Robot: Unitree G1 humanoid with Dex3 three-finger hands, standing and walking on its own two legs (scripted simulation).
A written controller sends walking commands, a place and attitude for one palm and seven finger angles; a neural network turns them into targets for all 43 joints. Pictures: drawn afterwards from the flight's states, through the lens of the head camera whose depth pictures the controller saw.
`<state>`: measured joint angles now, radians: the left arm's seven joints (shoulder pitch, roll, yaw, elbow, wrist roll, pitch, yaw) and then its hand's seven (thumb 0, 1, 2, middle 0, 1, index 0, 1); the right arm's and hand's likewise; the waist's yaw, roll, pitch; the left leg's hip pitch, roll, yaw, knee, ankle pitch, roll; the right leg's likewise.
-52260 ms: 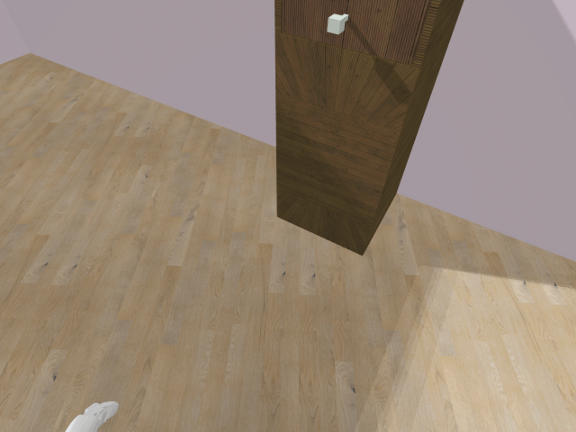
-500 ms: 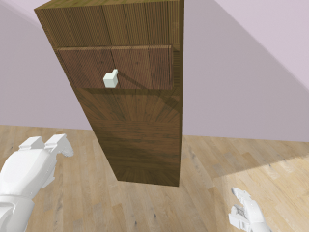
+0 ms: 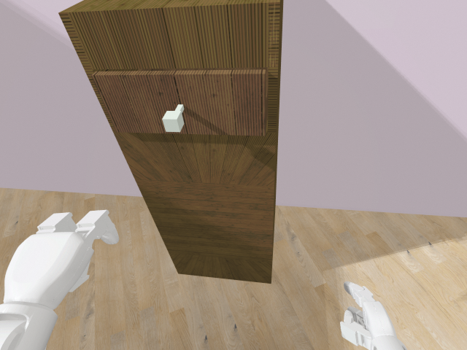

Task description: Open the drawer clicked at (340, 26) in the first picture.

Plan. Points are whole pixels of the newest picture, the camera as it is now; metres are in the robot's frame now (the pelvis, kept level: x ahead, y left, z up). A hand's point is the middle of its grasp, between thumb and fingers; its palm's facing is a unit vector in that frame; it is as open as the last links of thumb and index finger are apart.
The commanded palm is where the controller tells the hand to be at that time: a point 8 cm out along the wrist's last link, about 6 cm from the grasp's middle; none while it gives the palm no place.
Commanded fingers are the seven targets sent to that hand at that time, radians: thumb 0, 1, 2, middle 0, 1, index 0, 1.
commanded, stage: open the thumb to release the handle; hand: left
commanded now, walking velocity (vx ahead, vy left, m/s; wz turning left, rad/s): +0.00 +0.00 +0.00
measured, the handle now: (176, 116) +0.53 +0.22 +0.15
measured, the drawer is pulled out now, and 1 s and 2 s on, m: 0.02 0.02 0.02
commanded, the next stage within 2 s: lift the hand off the handle in 0.48 s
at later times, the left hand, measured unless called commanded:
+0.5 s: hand (69, 261) +0.18 +0.26 +0.14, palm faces +0.13 -0.04 -0.99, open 12.4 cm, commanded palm +0.14 +0.26 +0.19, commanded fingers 0.00 -0.50 0.30 -0.30 -1.20 -0.30 -1.20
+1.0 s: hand (78, 257) +0.18 +0.25 +0.14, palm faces +0.12 -0.04 -0.99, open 13.8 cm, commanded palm +0.14 +0.25 +0.20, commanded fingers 0.00 -0.50 0.30 -0.30 -1.20 -0.30 -1.20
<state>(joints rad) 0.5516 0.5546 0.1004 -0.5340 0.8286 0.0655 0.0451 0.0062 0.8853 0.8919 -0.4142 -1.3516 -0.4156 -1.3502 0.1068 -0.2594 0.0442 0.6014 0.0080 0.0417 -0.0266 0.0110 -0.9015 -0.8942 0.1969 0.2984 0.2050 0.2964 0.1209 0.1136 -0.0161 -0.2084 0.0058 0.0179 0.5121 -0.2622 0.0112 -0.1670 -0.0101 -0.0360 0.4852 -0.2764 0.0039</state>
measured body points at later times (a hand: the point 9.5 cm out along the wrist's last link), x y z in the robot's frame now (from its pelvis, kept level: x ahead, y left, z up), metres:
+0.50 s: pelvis +0.00 +0.00 +0.00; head -0.01 -0.03 +0.45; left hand +0.16 +0.26 +0.19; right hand +0.22 -0.20 -0.09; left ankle +0.01 +0.11 -0.74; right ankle -0.01 -0.12 -0.74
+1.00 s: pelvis +0.00 -0.01 +0.00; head -0.01 -0.05 +0.45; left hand +0.17 +0.25 +0.19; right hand +0.23 -0.21 -0.09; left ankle +0.01 +0.11 -0.74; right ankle -0.01 -0.12 -0.74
